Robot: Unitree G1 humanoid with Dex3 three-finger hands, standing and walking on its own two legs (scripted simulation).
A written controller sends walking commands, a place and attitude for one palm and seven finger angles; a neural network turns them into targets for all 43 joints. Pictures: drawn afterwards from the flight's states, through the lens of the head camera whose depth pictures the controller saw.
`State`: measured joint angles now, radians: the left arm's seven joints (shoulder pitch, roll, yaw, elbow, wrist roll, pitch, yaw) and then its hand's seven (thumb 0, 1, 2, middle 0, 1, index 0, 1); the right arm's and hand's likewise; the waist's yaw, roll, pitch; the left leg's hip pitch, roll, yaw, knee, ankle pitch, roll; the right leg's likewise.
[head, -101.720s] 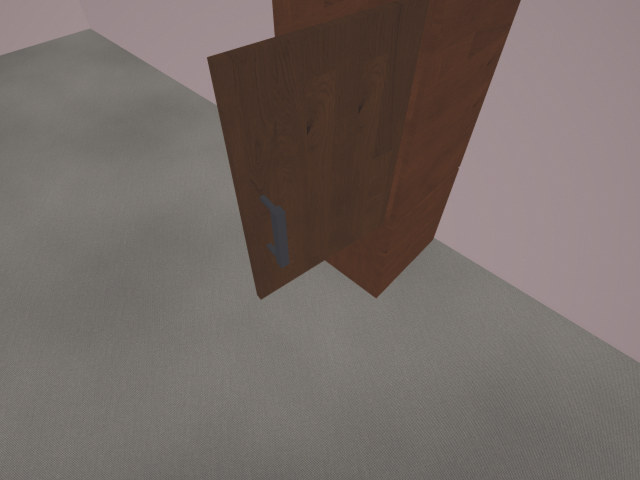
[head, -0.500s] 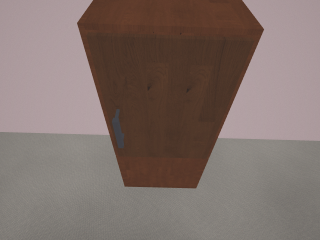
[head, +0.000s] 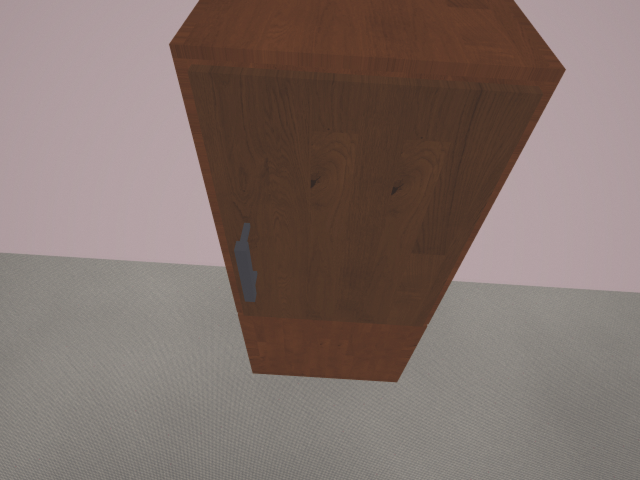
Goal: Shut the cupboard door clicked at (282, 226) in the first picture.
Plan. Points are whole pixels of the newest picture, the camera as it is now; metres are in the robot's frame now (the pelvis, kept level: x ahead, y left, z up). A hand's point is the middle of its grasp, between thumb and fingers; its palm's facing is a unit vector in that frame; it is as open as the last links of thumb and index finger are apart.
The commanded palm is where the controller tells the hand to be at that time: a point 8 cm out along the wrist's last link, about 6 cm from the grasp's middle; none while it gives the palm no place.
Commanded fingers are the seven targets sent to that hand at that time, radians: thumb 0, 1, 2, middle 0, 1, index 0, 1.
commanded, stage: come to a stop and stand still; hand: left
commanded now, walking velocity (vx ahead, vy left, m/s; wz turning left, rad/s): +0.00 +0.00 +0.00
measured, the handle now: (248, 264) +0.47 +0.16 -0.10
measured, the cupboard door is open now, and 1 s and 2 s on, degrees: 0 0 0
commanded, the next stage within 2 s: look again from close up in 0.12 s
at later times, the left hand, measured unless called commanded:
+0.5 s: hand out of the picture +0.02 +0.22 -0.18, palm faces -0.01 -0.97 -0.24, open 7.4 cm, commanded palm none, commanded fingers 0.00 0.90 0.90 -0.20 -0.30 -0.20 -0.30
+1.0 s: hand (149, 456) +0.15 +0.21 -0.05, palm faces +0.23 -0.97 -0.13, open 7.2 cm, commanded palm +0.08 +0.26 -0.08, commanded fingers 0.00 0.90 0.90 -0.37 -0.48 -0.37 -0.48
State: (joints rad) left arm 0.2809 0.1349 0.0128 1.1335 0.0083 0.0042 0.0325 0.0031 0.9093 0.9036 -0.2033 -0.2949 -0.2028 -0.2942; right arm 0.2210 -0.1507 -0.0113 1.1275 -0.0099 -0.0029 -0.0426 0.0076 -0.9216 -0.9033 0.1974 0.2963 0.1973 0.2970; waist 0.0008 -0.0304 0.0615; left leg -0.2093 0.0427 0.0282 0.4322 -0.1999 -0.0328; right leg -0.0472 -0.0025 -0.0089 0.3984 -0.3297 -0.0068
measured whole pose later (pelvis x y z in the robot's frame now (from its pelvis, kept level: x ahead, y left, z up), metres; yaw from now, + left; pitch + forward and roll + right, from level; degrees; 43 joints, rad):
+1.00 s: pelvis -0.04 +0.02 -0.03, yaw +1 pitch +5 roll +0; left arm 0.41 0.18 0.10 0.20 -0.15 -0.19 0.03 0.01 0.91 0.90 -0.24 -0.33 -0.24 -0.33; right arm 0.29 -0.23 -0.03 0.80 0.02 -0.29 -0.05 0.01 -0.91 -0.90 0.20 0.30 0.20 0.30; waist -0.03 0.01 -0.05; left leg -0.52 0.01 0.02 0.70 -0.26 0.00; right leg -0.37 -0.05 -0.04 0.74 -0.44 0.02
